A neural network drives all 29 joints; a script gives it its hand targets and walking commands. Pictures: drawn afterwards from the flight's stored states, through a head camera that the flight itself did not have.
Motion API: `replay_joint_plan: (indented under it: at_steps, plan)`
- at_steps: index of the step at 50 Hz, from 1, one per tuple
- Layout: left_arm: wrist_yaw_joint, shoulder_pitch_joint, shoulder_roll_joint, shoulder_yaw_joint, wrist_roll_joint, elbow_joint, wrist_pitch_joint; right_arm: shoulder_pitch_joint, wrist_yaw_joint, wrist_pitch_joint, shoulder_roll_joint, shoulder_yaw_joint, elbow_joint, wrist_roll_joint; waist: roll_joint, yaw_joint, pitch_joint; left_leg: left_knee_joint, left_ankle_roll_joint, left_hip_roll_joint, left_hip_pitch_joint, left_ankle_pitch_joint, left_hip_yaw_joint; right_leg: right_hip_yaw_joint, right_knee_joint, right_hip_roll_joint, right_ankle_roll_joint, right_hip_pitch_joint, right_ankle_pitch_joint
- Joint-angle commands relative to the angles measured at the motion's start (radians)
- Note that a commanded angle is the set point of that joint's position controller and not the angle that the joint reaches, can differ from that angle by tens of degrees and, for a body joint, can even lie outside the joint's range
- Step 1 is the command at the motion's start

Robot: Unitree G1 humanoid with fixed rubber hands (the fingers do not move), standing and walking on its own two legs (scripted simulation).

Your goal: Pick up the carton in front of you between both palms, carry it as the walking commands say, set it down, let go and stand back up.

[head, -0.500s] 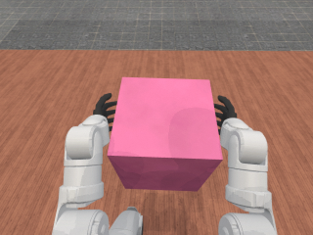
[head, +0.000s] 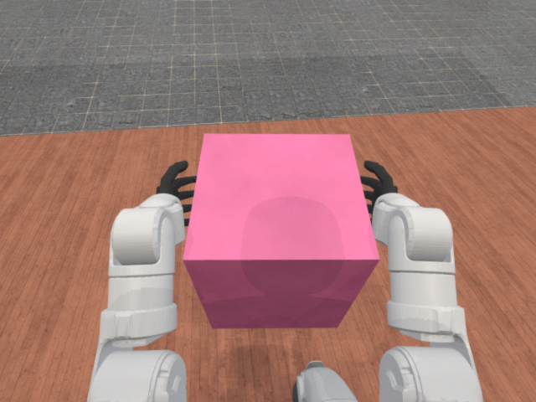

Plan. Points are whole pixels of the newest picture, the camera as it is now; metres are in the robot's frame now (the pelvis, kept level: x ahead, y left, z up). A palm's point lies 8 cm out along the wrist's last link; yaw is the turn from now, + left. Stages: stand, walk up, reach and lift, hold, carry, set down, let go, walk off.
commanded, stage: carry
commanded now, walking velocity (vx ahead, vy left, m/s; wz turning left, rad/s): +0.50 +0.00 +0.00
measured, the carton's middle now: (275, 238) +0.35 -0.02 +0.03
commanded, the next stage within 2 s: none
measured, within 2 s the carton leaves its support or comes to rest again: neither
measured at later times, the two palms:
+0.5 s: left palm (186, 110) +0.66 +0.14 +0.04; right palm (325, 105) +0.68 -0.16 +0.03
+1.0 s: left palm (204, 54) +0.99 +0.12 -0.02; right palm (309, 55) +0.97 -0.17 -0.01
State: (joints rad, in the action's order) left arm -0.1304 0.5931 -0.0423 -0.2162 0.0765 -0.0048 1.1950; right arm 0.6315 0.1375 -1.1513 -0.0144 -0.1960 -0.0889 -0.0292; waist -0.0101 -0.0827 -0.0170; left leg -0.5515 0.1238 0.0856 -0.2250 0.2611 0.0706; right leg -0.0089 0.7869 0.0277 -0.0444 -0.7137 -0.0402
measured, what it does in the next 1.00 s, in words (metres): goes down: right foot 0.06 m lower, then left foot 0.06 m lower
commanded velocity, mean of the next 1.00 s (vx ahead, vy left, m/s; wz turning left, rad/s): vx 0.50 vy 0.00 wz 0.00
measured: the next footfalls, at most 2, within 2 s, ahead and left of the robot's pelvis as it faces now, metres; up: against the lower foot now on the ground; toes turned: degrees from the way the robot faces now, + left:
right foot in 0.14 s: +0.26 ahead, -0.06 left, -0.06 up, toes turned +0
left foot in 0.66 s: +0.58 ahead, +0.02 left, -0.11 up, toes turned +1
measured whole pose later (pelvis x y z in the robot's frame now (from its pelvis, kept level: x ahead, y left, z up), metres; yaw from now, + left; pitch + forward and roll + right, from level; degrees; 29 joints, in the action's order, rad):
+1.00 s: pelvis +0.63 +0.00 -0.11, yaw +0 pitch +6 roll -2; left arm -0.13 0.59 -0.04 -0.21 0.08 -0.05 1.19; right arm 0.62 0.14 -1.15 -0.01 -0.20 -0.11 -0.03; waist -0.01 -0.07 -0.03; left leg -0.56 0.13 0.09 -0.26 0.23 0.07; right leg 0.01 0.92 0.04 -0.04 -0.76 -0.11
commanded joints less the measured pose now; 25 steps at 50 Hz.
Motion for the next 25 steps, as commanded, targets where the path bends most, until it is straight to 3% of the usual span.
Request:
replay_joint_plan:
  at_steps: [1, 3, 4, 6, 7, 8, 9, 10, 11, 12, 13, 15, 16, 18, 20, 25]
  plan:
    - [0.167, 0.675, -0.986, 0.673, -0.349, 0.083, -0.047, 0.681, -0.271, -0.001, -1.089, 0.677, 0.146, 0.47, -0.094, -0.044, -0.42, -0.022, 0.001, -0.153, 0.418, -0.872, -0.155, -0.121, -0.228, -0.103, -0.012, 0.012, 0.179]
    - [0.172, 0.641, -0.954, 0.663, -0.331, 0.059, -0.037, 0.644, -0.273, -0.001, -1.065, 0.673, 0.112, 0.459, -0.102, -0.036, -0.408, -0.092, -0.006, -0.14, 0.368, -0.804, -0.127, -0.125, -0.352, -0.116, -0.033, 0.157, 0.302]
    - [0.177, 0.622, -0.936, 0.653, -0.321, 0.038, -0.033, 0.633, -0.275, -0.001, -1.055, 0.672, 0.089, 0.455, -0.102, -0.017, -0.412, -0.16, -0.013, -0.14, 0.33, -0.792, -0.116, -0.129, -0.387, -0.117, -0.043, 0.257, 0.348]
    - [0.188, 0.609, -0.91, 0.626, -0.306, 0.001, -0.027, 0.633, -0.281, 0.002, -1.045, 0.673, 0.035, 0.454, -0.079, 0.073, -0.449, -0.407, -0.051, -0.135, 0.184, -0.705, -0.067, -0.095, -0.475, -0.061, -0.055, 0.548, 0.427]
    - [0.195, 0.597, -0.888, 0.604, -0.3, -0.019, -0.025, 0.647, -0.283, 0.003, -1.037, 0.67, 0.014, 0.453, 0.009, 0.111, -0.465, -0.587, -0.071, -0.101, -0.033, -0.35, -0.06, 0.018, -0.367, 0.063, -0.056, 0.761, 0.643]
    - [0.202, 0.602, -0.87, 0.579, -0.299, -0.057, -0.022, 0.67, -0.282, -0.002, -1.053, 0.662, -0.013, 0.446, 0.168, 0.095, -0.494, -0.727, -0.091, -0.015, -0.305, 0.343, -0.041, 0.245, -0.162, 0.268, -0.109, 0.981, 1.13]
    - [0.205, 0.604, -0.861, 0.569, -0.299, -0.093, -0.02, 0.671, -0.276, -0.013, -1.054, 0.638, -0.046, 0.437, 0.269, 0.129, -0.598, -0.927, -0.112, 0.013, -0.486, 0.423, -0.103, 0.45, -0.125, 0.385, -0.256, 1.186, 1.047]
    - [0.212, 0.599, -0.893, 0.571, -0.325, -0.101, -0.024, 0.685, -0.269, -0.013, -1.059, 0.631, -0.028, 0.43, 0.222, 0.156, -0.652, -0.995, -0.093, -0.024, -0.569, 0.393, -0.124, 0.551, -0.192, 0.395, -0.328, 1.173, 0.545]
    - [0.223, 0.651, -0.96, 0.6, -0.368, -0.063, -0.031, 0.719, -0.261, -0.007, -1.071, 0.627, 0.013, 0.423, 0.131, 0.149, -0.586, -0.94, -0.071, -0.053, -0.597, 0.316, -0.13, 0.557, -0.291, 0.32, -0.3, 1.013, 0.143]
    - [0.234, 0.747, -1.021, 0.637, -0.415, -0.009, -0.036, 0.76, -0.252, -0.001, -1.092, 0.625, 0.045, 0.418, 0.029, 0.122, -0.499, -0.841, -0.078, -0.08, -0.569, 0.229, -0.133, 0.504, -0.347, 0.265, -0.242, 0.859, 0.039]
    - [0.242, 0.821, -1.069, 0.67, -0.457, 0.038, -0.04, 0.767, -0.24, 0.006, -1.104, 0.625, 0.077, 0.41, 0.004, 0.103, -0.444, -0.746, -0.09, -0.102, -0.516, 0.175, -0.128, 0.441, -0.377, 0.24, -0.199, 0.734, 0.081]
    - [0.25, 0.86, -1.119, 0.706, -0.508, 0.085, -0.047, 0.744, -0.218, 0.013, -1.116, 0.625, 0.113, 0.393, 0.046, 0.087, -0.43, -0.636, -0.105, -0.114, -0.429, 0.117, -0.1, 0.345, -0.398, 0.203, -0.139, 0.629, 0.169]
    - [0.251, 0.842, -1.124, 0.711, -0.517, 0.094, -0.049, 0.714, -0.21, 0.016, -1.12, 0.629, 0.118, 0.382, 0.075, 0.092, -0.444, -0.602, -0.106, -0.115, -0.444, 0.085, -0.087, 0.305, -0.381, 0.187, -0.123, 0.661, 0.273]
    - [0.254, 0.788, -1.117, 0.714, -0.517, 0.095, -0.056, 0.655, -0.197, 0.025, -1.119, 0.643, 0.122, 0.36, 0.11, 0.114, -0.478, -0.538, -0.107, -0.117, -0.512, -0.004, -0.068, 0.235, -0.327, 0.167, -0.103, 0.772, 0.529]
    - [0.257, 0.738, -1.104, 0.719, -0.508, 0.095, -0.064, 0.618, -0.191, 0.033, -1.111, 0.662, 0.132, 0.345, 0.122, 0.139, -0.494, -0.465, -0.102, -0.107, -0.564, -0.093, -0.043, 0.181, -0.293, 0.134, -0.088, 0.857, 0.678]
    - [0.26, 0.701, -1.049, 0.739, -0.501, 0.131, -0.073, 0.614, -0.183, 0.036, -1.054, 0.696, 0.187, 0.329, 0.099, 0.186, -0.447, -0.151, -0.085, -0.038, -0.557, -0.306, 0.035, 0.109, -0.23, 0.046, -0.079, 0.938, 0.71]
